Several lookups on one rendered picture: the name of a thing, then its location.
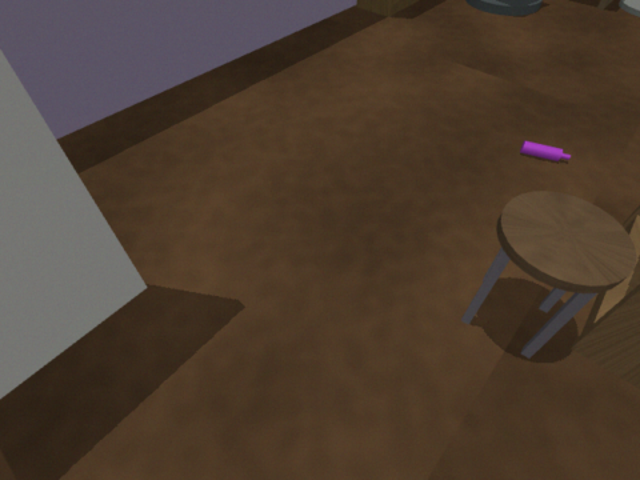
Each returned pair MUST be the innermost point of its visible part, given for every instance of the stool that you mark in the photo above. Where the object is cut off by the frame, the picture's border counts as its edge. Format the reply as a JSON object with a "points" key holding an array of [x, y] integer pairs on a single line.
{"points": [[565, 242]]}

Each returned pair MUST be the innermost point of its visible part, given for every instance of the bookshelf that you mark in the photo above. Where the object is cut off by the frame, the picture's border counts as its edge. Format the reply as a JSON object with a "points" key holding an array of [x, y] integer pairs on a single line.
{"points": [[611, 335], [384, 7]]}

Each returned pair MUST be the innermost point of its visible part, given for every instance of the bottle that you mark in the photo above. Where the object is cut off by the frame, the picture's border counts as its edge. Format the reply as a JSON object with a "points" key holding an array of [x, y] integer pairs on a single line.
{"points": [[543, 151]]}

